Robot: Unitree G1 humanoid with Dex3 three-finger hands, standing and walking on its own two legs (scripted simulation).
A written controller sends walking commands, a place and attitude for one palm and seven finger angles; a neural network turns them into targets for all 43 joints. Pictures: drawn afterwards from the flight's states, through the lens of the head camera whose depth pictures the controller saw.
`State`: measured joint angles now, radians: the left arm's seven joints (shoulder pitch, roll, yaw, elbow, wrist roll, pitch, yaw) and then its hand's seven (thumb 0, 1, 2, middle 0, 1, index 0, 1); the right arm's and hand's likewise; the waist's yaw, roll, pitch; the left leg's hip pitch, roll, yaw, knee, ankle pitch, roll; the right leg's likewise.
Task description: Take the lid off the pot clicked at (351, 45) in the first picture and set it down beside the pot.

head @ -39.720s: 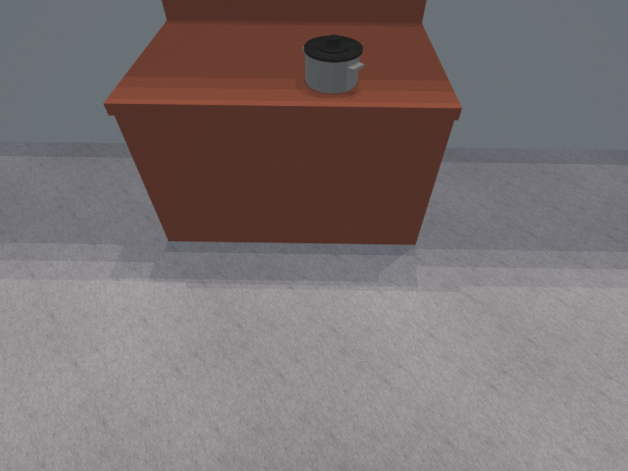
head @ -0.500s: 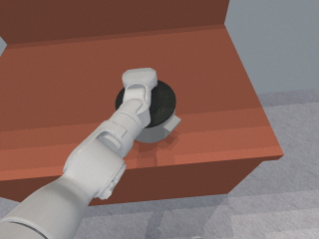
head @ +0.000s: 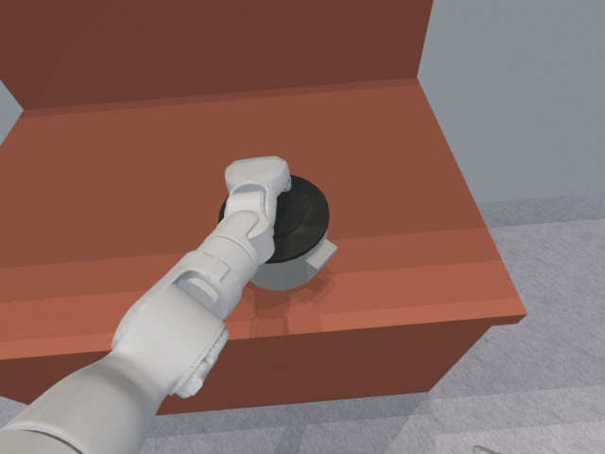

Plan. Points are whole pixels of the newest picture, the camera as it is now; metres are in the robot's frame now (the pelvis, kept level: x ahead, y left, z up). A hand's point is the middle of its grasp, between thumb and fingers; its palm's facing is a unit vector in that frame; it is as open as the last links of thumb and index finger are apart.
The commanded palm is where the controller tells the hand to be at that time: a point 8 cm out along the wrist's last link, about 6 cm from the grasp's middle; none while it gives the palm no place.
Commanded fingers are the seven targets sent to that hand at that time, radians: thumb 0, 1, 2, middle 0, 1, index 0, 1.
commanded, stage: lower the open fingers around the knob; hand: left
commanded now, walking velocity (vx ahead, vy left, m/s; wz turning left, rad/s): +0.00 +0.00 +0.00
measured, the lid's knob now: (272, 205) +0.48 +0.02 +0.03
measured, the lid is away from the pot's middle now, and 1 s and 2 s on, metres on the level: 0.00 0.00 0.01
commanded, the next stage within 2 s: close the fingers and squeeze the knob in 0.08 s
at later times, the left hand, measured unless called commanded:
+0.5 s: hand (270, 206) +0.46 +0.02 +0.05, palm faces -0.32 -0.04 -0.95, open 9.8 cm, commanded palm +0.45 +0.02 +0.10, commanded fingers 0.00 -0.00 1.08 -0.59 -0.82 -0.59 -0.82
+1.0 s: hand (269, 208) +0.45 +0.02 +0.05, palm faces -0.33 -0.05 -0.94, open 7.6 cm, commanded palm +0.45 +0.02 +0.10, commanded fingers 0.00 0.33 0.84 -0.73 -1.01 -0.73 -1.01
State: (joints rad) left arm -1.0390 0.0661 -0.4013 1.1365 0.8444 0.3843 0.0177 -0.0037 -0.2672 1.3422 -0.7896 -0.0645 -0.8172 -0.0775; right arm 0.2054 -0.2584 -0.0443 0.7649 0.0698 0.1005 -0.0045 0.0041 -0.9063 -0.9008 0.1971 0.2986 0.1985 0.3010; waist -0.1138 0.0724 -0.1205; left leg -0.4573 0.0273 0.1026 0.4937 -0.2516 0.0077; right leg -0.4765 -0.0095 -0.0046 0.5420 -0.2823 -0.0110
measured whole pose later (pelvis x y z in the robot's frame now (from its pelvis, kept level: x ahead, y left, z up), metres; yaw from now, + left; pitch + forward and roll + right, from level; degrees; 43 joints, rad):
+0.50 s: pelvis +0.00 +0.01 +0.00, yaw +0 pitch +13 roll +1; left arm -1.06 0.05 -0.40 1.12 0.85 0.37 0.02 0.00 -0.10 1.12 -0.60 -0.60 -0.62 -0.61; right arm 0.24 -0.24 -0.03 0.78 0.06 0.14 0.00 0.00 -0.91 -0.90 0.20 0.30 0.20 0.30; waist -0.12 0.08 -0.11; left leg -0.47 0.02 0.11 0.51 -0.27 0.01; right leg -0.49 -0.02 0.00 0.56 -0.30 0.00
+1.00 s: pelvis +0.00 +0.00 +0.00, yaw +0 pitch +13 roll +1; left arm -1.08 0.05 -0.40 1.17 0.84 0.38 0.02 0.00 0.16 0.94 -0.64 -0.95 -0.67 -0.95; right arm 0.21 -0.25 -0.03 0.77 0.07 0.10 -0.01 0.00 -0.91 -0.90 0.20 0.30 0.20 0.30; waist -0.12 0.06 -0.11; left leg -0.47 0.02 0.11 0.51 -0.26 0.01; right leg -0.49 -0.02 0.00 0.56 -0.29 -0.01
